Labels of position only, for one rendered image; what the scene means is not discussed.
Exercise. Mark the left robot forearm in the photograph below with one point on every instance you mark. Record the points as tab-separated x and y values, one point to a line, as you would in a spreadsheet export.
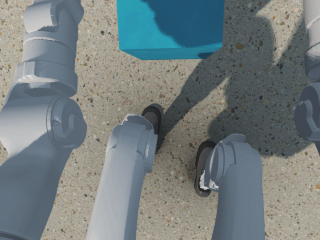
49	50

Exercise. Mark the robot left foot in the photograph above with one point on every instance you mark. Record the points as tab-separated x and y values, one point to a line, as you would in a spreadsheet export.
153	115

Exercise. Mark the robot right upper arm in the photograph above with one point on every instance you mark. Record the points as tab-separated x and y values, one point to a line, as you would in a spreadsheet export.
307	114

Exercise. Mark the carton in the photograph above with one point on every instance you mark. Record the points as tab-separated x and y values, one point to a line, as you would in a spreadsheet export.
170	29

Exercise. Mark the right robot forearm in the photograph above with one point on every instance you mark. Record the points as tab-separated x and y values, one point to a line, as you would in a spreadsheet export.
311	12

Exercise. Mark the robot left upper arm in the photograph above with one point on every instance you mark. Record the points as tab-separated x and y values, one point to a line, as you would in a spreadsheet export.
39	134

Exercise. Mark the robot left thigh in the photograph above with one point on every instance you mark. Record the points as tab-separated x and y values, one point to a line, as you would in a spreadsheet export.
115	211

